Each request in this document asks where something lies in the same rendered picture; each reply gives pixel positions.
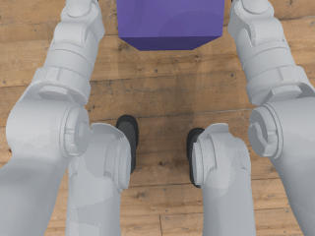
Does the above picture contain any left robot shin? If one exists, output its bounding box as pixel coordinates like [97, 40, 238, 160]
[68, 123, 131, 180]

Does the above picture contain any carton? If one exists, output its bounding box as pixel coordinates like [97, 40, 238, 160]
[116, 0, 225, 51]

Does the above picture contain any right robot upper arm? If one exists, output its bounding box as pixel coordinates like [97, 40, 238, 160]
[247, 96, 315, 236]

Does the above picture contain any robot right foot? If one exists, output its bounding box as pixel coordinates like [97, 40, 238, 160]
[186, 127, 205, 188]

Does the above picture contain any left robot upper arm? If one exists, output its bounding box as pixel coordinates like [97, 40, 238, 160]
[0, 97, 92, 236]

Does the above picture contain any robot right forearm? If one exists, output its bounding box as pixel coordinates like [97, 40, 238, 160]
[227, 0, 315, 106]

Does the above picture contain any robot left forearm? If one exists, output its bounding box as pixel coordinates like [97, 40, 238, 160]
[5, 0, 105, 145]

